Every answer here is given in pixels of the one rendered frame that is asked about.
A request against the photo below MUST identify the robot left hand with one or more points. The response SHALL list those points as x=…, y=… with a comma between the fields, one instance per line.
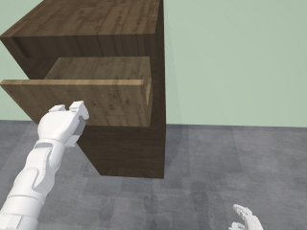
x=59, y=124

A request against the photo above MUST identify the left robot forearm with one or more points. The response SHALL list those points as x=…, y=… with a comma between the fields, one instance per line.
x=30, y=188

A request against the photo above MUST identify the robot right hand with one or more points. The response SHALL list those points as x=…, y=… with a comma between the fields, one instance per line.
x=250, y=222

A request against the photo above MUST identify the handle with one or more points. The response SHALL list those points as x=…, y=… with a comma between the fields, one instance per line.
x=80, y=127

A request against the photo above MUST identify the drawer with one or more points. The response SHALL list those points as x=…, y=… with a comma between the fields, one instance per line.
x=116, y=91

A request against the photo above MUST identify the cabinet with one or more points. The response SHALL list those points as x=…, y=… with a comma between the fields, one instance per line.
x=101, y=29

